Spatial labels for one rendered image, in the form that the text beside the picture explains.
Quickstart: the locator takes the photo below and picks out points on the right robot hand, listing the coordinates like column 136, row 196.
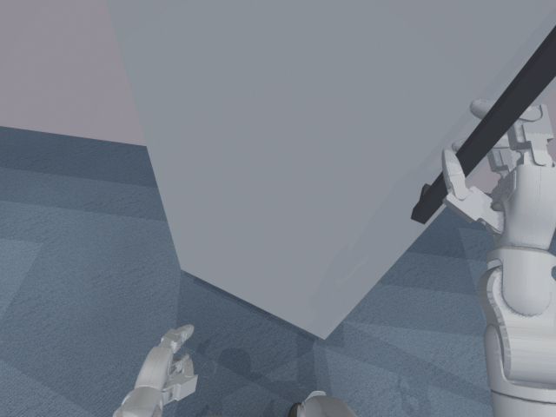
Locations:
column 526, row 189

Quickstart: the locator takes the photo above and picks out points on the right robot thigh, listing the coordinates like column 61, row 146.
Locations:
column 324, row 406

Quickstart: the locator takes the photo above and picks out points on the fridge door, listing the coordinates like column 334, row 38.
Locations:
column 291, row 139

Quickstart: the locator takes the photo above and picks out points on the right robot shin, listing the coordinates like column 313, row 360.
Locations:
column 315, row 393

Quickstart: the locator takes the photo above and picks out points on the robot left forearm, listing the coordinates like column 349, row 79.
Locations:
column 141, row 402

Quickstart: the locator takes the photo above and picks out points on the left robot hand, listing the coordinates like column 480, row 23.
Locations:
column 161, row 371

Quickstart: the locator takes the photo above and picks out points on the robot right forearm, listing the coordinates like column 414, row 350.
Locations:
column 518, row 296

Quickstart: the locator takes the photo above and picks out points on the handle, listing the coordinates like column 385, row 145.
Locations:
column 537, row 73

